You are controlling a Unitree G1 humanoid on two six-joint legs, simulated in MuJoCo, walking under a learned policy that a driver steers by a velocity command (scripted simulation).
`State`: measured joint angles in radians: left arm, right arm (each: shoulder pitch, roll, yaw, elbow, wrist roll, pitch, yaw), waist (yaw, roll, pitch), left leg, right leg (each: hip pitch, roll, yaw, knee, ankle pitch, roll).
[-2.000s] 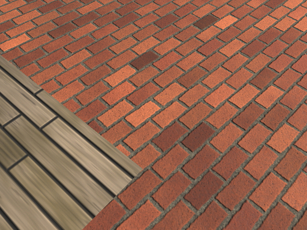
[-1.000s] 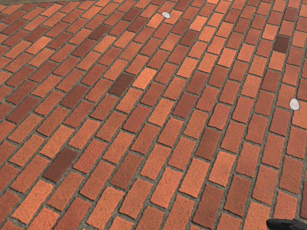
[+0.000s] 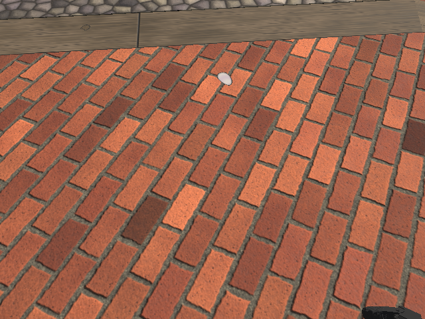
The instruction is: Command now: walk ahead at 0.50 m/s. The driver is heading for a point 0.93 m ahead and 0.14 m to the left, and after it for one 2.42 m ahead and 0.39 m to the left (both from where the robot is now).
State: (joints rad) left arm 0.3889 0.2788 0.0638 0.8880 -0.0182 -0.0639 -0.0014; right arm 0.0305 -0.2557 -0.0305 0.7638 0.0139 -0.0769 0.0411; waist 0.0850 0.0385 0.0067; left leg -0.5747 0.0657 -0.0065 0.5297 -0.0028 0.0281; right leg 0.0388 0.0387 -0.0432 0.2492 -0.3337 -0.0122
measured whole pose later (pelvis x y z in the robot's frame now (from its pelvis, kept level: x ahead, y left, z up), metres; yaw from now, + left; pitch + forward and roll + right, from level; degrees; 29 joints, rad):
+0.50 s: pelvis +0.17 +0.02 +0.00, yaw +0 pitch +1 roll +2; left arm 0.15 0.25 0.05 0.87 0.01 0.00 0.03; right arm 0.17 -0.24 -0.03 0.93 -0.02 -0.04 0.01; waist -0.01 -0.02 0.00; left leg -0.21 -0.04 0.06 0.44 -0.25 0.03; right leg -0.33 -0.06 0.03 0.50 -0.18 0.03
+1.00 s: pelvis +0.28 +0.03 +0.00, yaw +0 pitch +1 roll -1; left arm 0.16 0.25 0.07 0.95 -0.04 -0.08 -0.02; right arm 0.39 -0.24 -0.04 1.05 0.01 -0.08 0.01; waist -0.04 -0.01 -0.01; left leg -0.05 -0.01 0.01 0.45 -0.42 0.04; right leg -0.54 -0.03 -0.03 1.14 -0.43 -0.03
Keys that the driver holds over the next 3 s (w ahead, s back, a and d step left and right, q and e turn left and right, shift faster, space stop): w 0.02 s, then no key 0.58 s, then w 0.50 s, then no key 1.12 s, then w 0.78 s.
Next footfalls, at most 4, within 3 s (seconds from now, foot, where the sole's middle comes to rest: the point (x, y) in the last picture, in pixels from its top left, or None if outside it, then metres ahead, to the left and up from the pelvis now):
0.04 left None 0.20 0.13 -0.77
0.46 right None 0.26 -0.12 -0.77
1.24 right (273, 290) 0.57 -0.11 -0.77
1.58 left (200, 296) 0.54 0.12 -0.77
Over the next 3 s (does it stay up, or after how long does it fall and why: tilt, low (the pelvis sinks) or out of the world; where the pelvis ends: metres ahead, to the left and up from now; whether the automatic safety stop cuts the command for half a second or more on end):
stays up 0.79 0.02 -0.02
